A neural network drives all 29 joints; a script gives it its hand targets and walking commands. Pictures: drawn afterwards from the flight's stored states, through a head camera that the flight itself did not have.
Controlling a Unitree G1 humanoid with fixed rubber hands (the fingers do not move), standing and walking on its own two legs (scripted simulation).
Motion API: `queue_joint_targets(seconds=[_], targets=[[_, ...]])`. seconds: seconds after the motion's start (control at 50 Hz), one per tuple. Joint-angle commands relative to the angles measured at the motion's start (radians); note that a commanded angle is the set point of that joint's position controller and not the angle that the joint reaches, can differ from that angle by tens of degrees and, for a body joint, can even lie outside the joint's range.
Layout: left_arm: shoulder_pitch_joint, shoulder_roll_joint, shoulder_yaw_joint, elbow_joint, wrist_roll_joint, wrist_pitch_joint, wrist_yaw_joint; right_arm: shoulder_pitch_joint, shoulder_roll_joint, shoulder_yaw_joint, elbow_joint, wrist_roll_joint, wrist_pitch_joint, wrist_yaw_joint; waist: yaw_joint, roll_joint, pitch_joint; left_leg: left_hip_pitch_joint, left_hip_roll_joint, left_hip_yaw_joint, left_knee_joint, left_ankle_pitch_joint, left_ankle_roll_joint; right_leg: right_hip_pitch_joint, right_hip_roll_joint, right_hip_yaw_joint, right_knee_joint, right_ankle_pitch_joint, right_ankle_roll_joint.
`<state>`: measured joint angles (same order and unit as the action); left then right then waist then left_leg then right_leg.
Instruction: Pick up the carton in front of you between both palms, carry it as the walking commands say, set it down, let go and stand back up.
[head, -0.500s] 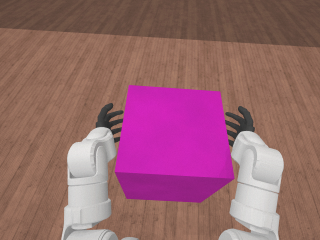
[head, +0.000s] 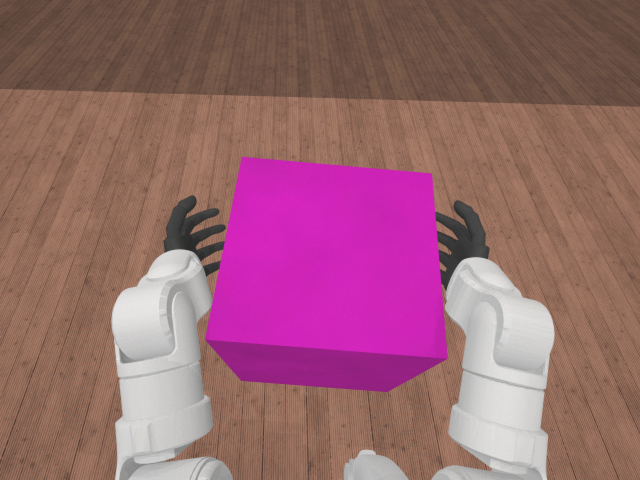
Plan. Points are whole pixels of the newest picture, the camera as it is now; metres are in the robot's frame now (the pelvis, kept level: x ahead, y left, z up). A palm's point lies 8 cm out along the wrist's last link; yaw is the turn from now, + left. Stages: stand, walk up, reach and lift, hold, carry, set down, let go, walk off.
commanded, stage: carry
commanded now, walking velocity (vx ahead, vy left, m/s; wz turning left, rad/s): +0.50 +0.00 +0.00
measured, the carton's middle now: (324, 290) +0.35 -0.02 +0.05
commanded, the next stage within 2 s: none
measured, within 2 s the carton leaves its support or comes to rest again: neither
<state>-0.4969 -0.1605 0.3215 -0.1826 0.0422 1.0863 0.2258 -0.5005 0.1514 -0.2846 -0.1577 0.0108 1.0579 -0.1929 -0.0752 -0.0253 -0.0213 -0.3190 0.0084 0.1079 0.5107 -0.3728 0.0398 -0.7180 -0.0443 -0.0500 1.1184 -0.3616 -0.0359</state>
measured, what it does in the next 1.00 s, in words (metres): climbs: right foot, then left foot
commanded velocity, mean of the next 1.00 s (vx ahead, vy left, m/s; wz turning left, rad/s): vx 0.50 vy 0.00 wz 0.00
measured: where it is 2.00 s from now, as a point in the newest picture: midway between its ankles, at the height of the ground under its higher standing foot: (300, 212)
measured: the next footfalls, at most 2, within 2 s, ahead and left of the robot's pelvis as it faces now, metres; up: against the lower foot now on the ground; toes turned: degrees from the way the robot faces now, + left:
right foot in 0.14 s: +0.27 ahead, -0.13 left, +0.02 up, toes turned -6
left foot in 0.56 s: +0.52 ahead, +0.10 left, +0.05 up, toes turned +6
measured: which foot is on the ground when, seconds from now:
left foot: down 0.00-0.14, up 0.16-0.54, down 0.56-1.00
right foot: up 0.00-0.12, down 0.14-0.58, up 0.60-0.96, down 0.98-1.00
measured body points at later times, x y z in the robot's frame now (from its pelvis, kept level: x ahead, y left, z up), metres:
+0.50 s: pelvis +0.30 -0.02 +0.02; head +0.31 -0.03 +0.47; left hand +0.64 +0.13 +0.17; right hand +0.66 -0.19 +0.17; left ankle +0.42 +0.10 -0.66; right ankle +0.22 -0.12 -0.71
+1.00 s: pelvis +0.60 -0.02 +0.04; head +0.60 -0.03 +0.49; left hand +0.95 +0.14 +0.20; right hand +0.96 -0.18 +0.20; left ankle +0.48 +0.09 -0.68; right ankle +0.72 -0.12 -0.67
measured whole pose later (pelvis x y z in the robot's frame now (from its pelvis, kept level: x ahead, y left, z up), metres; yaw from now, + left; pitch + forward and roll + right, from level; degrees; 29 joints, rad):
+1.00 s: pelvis +0.60 -0.02 +0.04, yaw +1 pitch +4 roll -1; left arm -0.53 -0.11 0.26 -0.15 0.02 1.10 0.23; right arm -0.51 0.12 -0.27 -0.18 -0.03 1.09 -0.21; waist 0.01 0.03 -0.10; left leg -0.17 0.07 0.07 0.60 -0.55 -0.01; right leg -0.58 -0.02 -0.15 0.66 -0.25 -0.05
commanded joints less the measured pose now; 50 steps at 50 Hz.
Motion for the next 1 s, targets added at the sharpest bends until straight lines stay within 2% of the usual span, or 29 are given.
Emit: queue_joint_targets(seconds=[0.0, 0.04, 0.06, 0.08, 0.1, 0.12, 0.14, 0.16, 0.18, 0.3, 0.36, 0.42, 0.44, 0.46, 0.48, 0.5, 0.52, 0.54, 0.56, 0.58, 0.62, 0.7, 0.82, 0.86, 0.9, 0.92, 0.94, 0.96, 0.98], targets=[[-0.585, -0.581, -0.639, -0.082, -0.171, -0.020, -0.006, -0.496, 0.584, 0.593, -0.054, 0.135, 0.012, 0.002, 0.040, 0.204, -0.362, 0.269, 0.212, -0.130, -0.158, 0.311, 0.127, 0.182, 0.022, -0.090, -0.431, 0.098, -0.006], [-0.577, -0.563, -0.632, -0.056, -0.184, -0.004, -0.008, -0.478, 0.548, 0.572, -0.044, 0.108, 0.030, -0.011, 0.099, 0.163, -0.382, 0.191, 0.185, -0.054, 0.029, 0.488, 0.081, 0.402, 0.096, -0.182, -0.536, 0.122, -0.013], [-0.555, -0.554, -0.618, -0.022, -0.185, 0.004, -0.007, -0.465, 0.530, 0.557, -0.032, 0.085, 0.040, -0.018, 0.134, 0.072, -0.447, 0.081, 0.136, 0.013, 0.248, 0.554, 0.032, 0.628, 0.082, -0.126, -0.565, 0.094, -0.037], [-0.529, -0.525, -0.595, 0.013, -0.174, 0.008, -0.002, -0.479, 0.512, 0.543, -0.025, 0.066, 0.052, -0.026, 0.173, -0.152, -0.484, -0.171, 0.046, 0.013, 0.513, 0.362, -0.028, 0.822, -0.127, 0.263, -0.635, -0.024, -0.114], [-0.532, -0.511, -0.582, 0.040, -0.169, 0.011, 0.003, -0.475, 0.512, 0.529, -0.013, 0.055, 0.060, -0.033, 0.168, -0.373, -0.498, -0.422, -0.092, -0.037, 0.729, -0.085, -0.040, 0.944, -0.280, 0.648, -0.769, 0.101, -0.242], [-0.535, -0.547, -0.591, 0.030, -0.183, 0.015, 0.002, -0.499, 0.510, 0.513, -0.010, 0.057, 0.065, -0.039, 0.167, -0.274, -0.480, -0.499, -0.039, -0.121, 0.864, -0.148, -0.013, 0.948, -0.294, 0.678, -0.749, 0.213, -0.272], [-0.562, -0.590, -0.608, 0.011, -0.206, 0.019, -0.004, -0.501, 0.524, 0.495, 0.008, 0.055, 0.066, -0.042, 0.169, -0.137, -0.451, -0.556, -0.013, -0.135, 0.926, -0.138, -0.004, 0.917, -0.289, 0.625, -0.723, 0.262, -0.263], [-0.593, -0.636, -0.630, -0.019, -0.230, 0.016, -0.012, -0.530, 0.566, 0.494, -0.004, 0.068, 0.061, -0.036, 0.171, -0.057, -0.433, -0.538, 0.031, -0.148, 0.898, -0.106, 0.003, 0.852, -0.270, 0.530, -0.699, 0.300, -0.225], [-0.667, -0.672, -0.660, -0.058, -0.256, 0.009, -0.025, -0.569, 0.600, 0.484, -0.016, 0.075, 0.051, -0.028, 0.151, -0.024, -0.426, -0.524, 0.054, -0.156, 0.860, -0.066, 0.003, 0.807, -0.262, 0.465, -0.698, 0.269, -0.207], [-0.728, -0.725, -0.708, -0.096, -0.288, -0.031, -0.041, -0.567, 0.658, 0.503, 0.013, 0.066, 0.026, -0.002, 0.148, -0.068, -0.408, -0.536, 0.071, -0.083, 0.626, 0.048, -0.008, 0.791, -0.218, 0.278, -0.780, 0.144, -0.199], [-0.668, -0.666, -0.684, -0.083, -0.260, -0.028, -0.026, -0.570, 0.616, 0.529, -0.017, 0.074, 0.031, -0.008, 0.154, -0.110, -0.366, -0.470, 0.073, -0.054, 0.402, 0.096, -0.014, 0.759, -0.195, 0.197, -0.809, 0.197, -0.186], [-0.582, -0.620, -0.653, -0.028, -0.213, -0.007, -0.013, -0.548, 0.576, 0.543, -0.015, 0.089, 0.047, -0.004, 0.142, -0.154, -0.330, -0.343, 0.033, 0.035, 0.208, 0.136, -0.005, 0.729, -0.167, 0.103, -0.784, 0.351, -0.149], [-0.561, -0.609, -0.644, -0.010, -0.197, 0.001, -0.011, -0.539, 0.569, 0.541, -0.002, 0.091, 0.053, -0.001, 0.123, -0.168, -0.331, -0.261, 0.005, 0.077, 0.151, 0.133, 0.002, 0.708, -0.158, 0.064, -0.750, 0.438, -0.127], [-0.552, -0.603, -0.640, 0.002, -0.183, 0.007, -0.008, -0.518, 0.564, 0.535, 0.023, 0.091, 0.058, 0.000, 0.078, -0.160, -0.365, -0.108, -0.042, 0.122, 0.102, 0.138, 0.012, 0.668, -0.140, 0.017, -0.646, 0.580, -0.100], [-0.552, -0.593, -0.634, 0.010, -0.169, 0.014, -0.004, -0.484, 0.560, 0.525, 0.057, 0.089, 0.061, -0.002, 0.007, -0.103, -0.433, 0.120, -0.087, 0.144, 0.055, 0.110, 0.030, 0.593, -0.099, -0.057, -0.435, 0.716, -0.063], [-0.562, -0.578, -0.622, 0.014, -0.154, 0.019, 0.002, -0.473, 0.551, 0.516, 0.071, 0.088, 0.063, -0.003, -0.047, 0.021, -0.491, 0.384, 0.048, -0.078, 0.035, 0.021, 0.080, 0.358, -0.068, -0.066, -0.175, 0.543, -0.012], [-0.558, -0.579, -0.606, 0.006, -0.139, 0.023, 0.006, -0.494, 0.525, 0.511, 0.083, 0.088, 0.057, -0.009, -0.012, 0.364, -0.506, 0.507, 0.306, -0.613, -0.101, 0.116, 0.193, 0.087, 0.082, -0.043, 0.051, 0.013, 0.043], [-0.592, -0.577, -0.587, 0.006, -0.134, 0.025, 0.010, -0.496, 0.569, 0.506, 0.099, 0.094, 0.056, -0.011, -0.017, 0.351, -0.519, 0.601, 0.318, -0.756, -0.136, 0.279, 0.257, -0.071, 0.125, 0.028, 0.239, -0.137, 0.030], [-0.596, -0.606, -0.568, 0.004, -0.132, 0.022, 0.014, -0.531, 0.615, 0.534, 0.070, 0.117, 0.052, -0.005, -0.016, 0.216, -0.513, 0.593, 0.334, -0.705, -0.090, 0.374, 0.265, -0.136, 0.076, 0.079, 0.336, -0.139, 0.012], [-0.623, -0.647, -0.563, -0.027, -0.139, 0.008, 0.010, -0.586, 0.674, 0.573, 0.022, 0.148, 0.041, 0.007, -0.015, 0.115, -0.499, 0.530, 0.311, -0.611, -0.062, 0.363, 0.251, -0.133, 0.029, 0.080, 0.328, -0.120, -0.001], [-0.665, -0.696, -0.560, -0.028, -0.144, -0.015, 0.002, -0.679, 0.743, 0.625, -0.048, 0.201, 0.020, 0.028, 0.013, 0.043, -0.456, 0.401, 0.289, -0.457, -0.089, 0.337, 0.199, -0.092, -0.021, 0.094, 0.229, -0.069, 0.006], [-0.628, -0.680, -0.601, -0.060, -0.153, -0.041, -0.002, -0.643, 0.710, 0.652, -0.105, 0.215, -0.009, 0.029, 0.021, 0.135, -0.434, 0.382, 0.265, -0.349, -0.159, 0.192, 0.179, -0.084, -0.019, 0.027, 0.052, -0.001, -0.004], [-0.591, -0.583, -0.643, -0.089, -0.172, -0.023, -0.001, -0.505, 0.581, 0.596, -0.066, 0.144, 0.011, 0.002, 0.019, 0.183, -0.360, 0.318, 0.215, -0.152, -0.182, 0.308, 0.147, 0.082, 0.002, -0.058, -0.363, 0.106, -0.001], [-0.575, -0.556, -0.632, -0.069, -0.179, -0.003, -0.001, -0.479, 0.543, 0.571, -0.048, 0.118, 0.028, -0.009, 0.050, 0.203, -0.342, 0.276, 0.199, -0.105, -0.120, 0.437, 0.118, 0.209, 0.049, -0.139, -0.462, 0.110, -0.009], [-0.553, -0.545, -0.610, -0.008, -0.179, 0.013, -0.001, -0.452, 0.514, 0.544, -0.015, 0.080, 0.047, -0.022, 0.123, 0.119, -0.415, 0.153, 0.145, 0.006, 0.181, 0.662, 0.047, 0.534, 0.104, -0.177, -0.559, 0.112, -0.030], [-0.517, -0.531, -0.587, 0.032, -0.169, 0.017, 0.003, -0.477, 0.495, 0.528, -0.009, 0.062, 0.057, -0.028, 0.179, -0.034, -0.481, -0.077, 0.088, 0.015, 0.437, 0.503, -0.012, 0.786, -0.039, 0.097, -0.588, 0.010, -0.089], [-0.522, -0.505, -0.567, 0.060, -0.159, 0.019, 0.008, -0.467, 0.507, 0.520, 0.007, 0.050, 0.065, -0.033, 0.165, -0.332, -0.511, -0.329, -0.054, -0.017, 0.685, 0.032, -0.044, 0.914, -0.265, 0.559, -0.721, 0.067, -0.211], [-0.524, -0.542, -0.576, 0.068, -0.167, 0.021, 0.008, -0.496, 0.505, 0.505, 0.013, 0.049, 0.069, -0.037, 0.175, -0.312, -0.497, -0.487, -0.068, -0.094, 0.856, -0.133, -0.020, 0.974, -0.294, 0.688, -0.753, 0.210, -0.283], [-0.552, -0.589, -0.592, 0.041, -0.188, 0.021, 0.001, -0.510, 0.525, 0.492, 0.026, 0.052, 0.068, -0.039, 0.179, -0.168, -0.460, -0.550, -0.030, -0.133, 0.935, -0.141, -0.006, 0.935, -0.297, 0.647, -0.729, 0.283, -0.277]])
